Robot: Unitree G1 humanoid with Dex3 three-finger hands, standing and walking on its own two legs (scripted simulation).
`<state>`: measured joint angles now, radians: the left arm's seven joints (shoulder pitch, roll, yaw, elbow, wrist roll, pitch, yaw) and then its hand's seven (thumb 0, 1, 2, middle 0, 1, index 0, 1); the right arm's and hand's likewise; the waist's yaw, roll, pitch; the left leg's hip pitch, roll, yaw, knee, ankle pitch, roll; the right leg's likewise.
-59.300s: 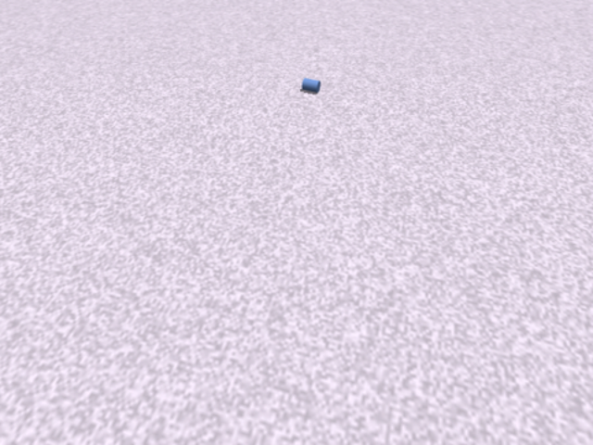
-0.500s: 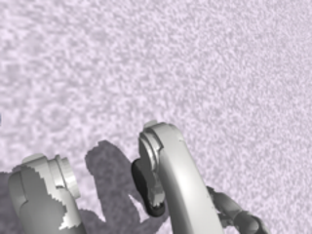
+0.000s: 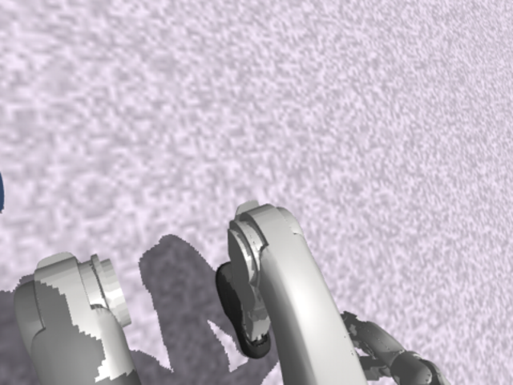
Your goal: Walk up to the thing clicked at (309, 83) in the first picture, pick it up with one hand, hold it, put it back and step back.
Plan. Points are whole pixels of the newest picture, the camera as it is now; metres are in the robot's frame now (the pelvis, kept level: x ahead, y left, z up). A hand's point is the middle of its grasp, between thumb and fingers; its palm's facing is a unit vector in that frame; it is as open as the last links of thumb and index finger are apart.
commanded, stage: close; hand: left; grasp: from above
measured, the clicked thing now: out of the picture +0.44 +0.32 -0.26
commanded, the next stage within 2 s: settle in 1.80 s
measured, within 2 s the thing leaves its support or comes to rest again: neither
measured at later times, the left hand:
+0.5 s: hand out of the picture +0.40 +0.31 -0.23, palm faces -0.45 -0.06 -0.89, open 10.3 cm
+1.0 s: hand out of the picture +0.42 +0.32 -0.23, palm faces -0.49 -0.10 -0.87, open 9.8 cm
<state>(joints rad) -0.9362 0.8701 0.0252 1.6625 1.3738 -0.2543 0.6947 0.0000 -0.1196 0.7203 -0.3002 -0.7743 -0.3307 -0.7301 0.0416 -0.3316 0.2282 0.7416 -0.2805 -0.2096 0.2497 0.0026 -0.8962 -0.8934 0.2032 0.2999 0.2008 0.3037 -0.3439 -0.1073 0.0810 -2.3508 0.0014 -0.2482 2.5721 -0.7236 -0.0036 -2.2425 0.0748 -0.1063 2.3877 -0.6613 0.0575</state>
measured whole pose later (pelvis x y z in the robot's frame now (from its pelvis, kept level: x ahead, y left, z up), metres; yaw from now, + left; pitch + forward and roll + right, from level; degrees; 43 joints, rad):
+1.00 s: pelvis +0.00 +0.00 +0.00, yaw +1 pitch +27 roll -14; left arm -0.94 0.95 0.08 1.65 1.39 -0.37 0.56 -0.02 0.11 0.46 -0.62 -0.43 -0.67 -0.44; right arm 0.07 -0.33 0.23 0.69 -0.28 -0.17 0.23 0.00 -0.90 -0.90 0.20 0.30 0.20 0.30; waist -0.34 -0.10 0.11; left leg -2.34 -0.01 -0.26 2.58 -0.73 -0.02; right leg -2.23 0.06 -0.11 2.40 -0.67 0.07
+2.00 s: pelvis +0.00 +0.00 +0.00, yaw +0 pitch +27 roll -14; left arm -0.94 0.95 0.04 1.65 1.39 -0.36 0.60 -0.02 0.12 0.37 -0.73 -0.25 -0.76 -0.29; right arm 0.08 -0.33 0.24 0.71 -0.29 -0.17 0.22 0.00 -0.90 -0.90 0.20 0.30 0.20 0.30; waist -0.34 -0.11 0.11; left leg -2.34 -0.01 -0.26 2.58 -0.72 -0.02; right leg -2.23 0.07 -0.12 2.40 -0.66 0.07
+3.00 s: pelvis -0.01 -0.01 +0.05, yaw +6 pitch +32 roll -10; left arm -0.84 0.77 0.03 1.20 1.31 -0.38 0.27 -0.02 0.09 0.28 -0.85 -0.18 -0.88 -0.22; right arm 0.17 -0.30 0.04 0.68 -0.13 0.01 0.14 0.00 -0.91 -0.90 0.20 0.30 0.20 0.30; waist -0.21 0.00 -0.05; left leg -2.29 -0.02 -0.16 2.37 -0.66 -0.01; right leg -2.19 0.01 -0.05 2.26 -0.64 0.05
